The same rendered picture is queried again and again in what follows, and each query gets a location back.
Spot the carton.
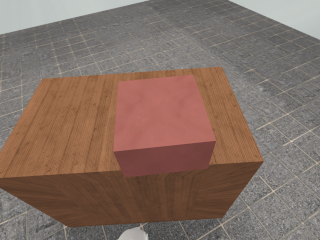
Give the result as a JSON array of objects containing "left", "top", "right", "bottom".
[{"left": 113, "top": 74, "right": 216, "bottom": 178}]

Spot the left robot thigh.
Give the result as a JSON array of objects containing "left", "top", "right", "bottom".
[{"left": 118, "top": 228, "right": 149, "bottom": 240}]

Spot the pedestal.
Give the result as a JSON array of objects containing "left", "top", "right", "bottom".
[{"left": 0, "top": 66, "right": 264, "bottom": 228}]

